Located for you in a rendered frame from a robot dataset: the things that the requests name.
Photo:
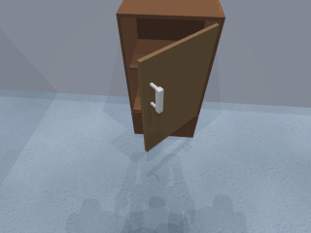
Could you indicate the cupboard door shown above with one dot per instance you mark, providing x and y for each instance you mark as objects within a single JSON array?
[{"x": 181, "y": 70}]

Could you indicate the handle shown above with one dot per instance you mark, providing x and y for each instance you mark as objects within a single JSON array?
[{"x": 159, "y": 93}]

